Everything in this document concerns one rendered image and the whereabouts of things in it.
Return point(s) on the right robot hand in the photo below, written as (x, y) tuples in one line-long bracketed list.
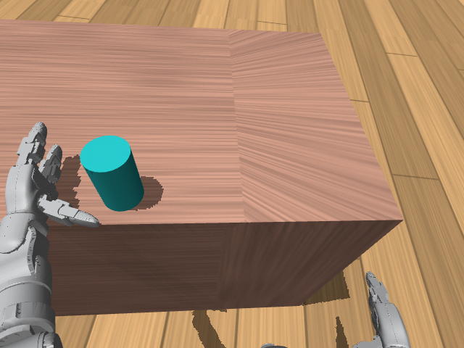
[(386, 319)]

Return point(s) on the left robot arm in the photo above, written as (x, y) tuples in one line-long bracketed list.
[(27, 319)]

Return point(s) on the can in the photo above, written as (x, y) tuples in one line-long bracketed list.
[(109, 163)]

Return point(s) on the left robot hand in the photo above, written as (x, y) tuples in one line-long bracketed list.
[(30, 188)]

